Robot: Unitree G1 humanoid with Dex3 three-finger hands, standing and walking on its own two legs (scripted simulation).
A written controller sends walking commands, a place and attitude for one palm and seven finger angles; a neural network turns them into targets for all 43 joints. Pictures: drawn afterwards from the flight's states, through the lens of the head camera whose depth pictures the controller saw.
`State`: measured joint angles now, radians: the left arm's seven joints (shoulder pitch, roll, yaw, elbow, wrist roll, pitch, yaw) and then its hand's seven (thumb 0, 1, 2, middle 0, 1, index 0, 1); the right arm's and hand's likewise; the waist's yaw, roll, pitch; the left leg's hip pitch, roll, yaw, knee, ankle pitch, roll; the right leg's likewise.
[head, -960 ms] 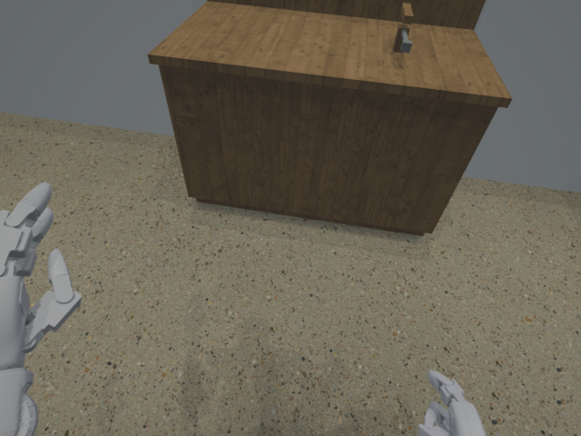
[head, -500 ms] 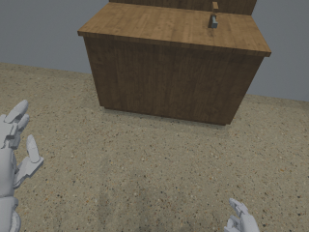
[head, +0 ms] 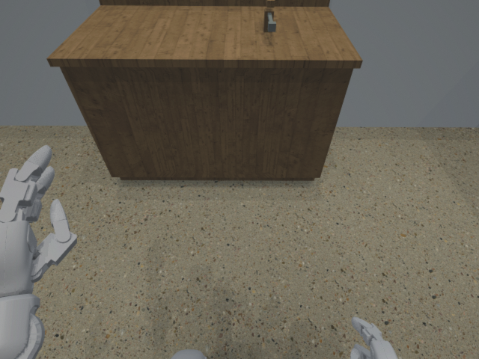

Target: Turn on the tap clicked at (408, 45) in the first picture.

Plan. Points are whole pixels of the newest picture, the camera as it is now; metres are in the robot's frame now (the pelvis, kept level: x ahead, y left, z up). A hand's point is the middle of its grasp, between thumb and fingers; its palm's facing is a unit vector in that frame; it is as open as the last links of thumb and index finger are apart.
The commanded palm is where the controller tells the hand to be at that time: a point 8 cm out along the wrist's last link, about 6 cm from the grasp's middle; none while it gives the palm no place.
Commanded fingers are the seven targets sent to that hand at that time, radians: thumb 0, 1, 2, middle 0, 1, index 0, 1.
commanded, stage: walk to a spot facing it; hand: left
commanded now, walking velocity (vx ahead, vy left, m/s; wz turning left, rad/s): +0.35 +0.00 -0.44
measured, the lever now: (271, 26) +1.20 -0.03 +0.07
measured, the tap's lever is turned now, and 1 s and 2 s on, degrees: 0 0 0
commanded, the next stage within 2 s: turn to face it in 1.06 s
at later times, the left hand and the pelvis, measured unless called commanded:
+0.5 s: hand (126, 130) +0.41 +0.22 +0.19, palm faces +0.21 -0.91 -0.35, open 7.4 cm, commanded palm +0.36 +0.26 +0.19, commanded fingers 0.00 0.90 0.90 -0.20 -0.30 -0.20 -0.30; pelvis +0.13 +0.03 +0.01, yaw -15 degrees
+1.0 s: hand (247, 86) +0.54 +0.03 +0.19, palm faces -0.07 -0.85 -0.53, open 7.4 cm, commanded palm +0.52 +0.12 +0.19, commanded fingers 0.00 0.90 0.90 -0.20 -0.30 -0.20 -0.30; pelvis +0.25 -0.06 -0.01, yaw -26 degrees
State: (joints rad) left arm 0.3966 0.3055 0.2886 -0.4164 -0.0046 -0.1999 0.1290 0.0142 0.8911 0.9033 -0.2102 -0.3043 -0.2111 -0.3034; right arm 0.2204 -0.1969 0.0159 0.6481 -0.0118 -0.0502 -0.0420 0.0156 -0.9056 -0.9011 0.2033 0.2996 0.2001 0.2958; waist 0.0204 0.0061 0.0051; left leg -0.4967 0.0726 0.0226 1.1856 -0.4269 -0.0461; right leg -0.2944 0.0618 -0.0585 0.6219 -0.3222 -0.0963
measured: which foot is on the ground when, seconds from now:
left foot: up 0.00-0.34, down 0.36-0.82, up 0.84-1.00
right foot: down 0.00-0.36, up 0.38-0.80, down 0.82-1.00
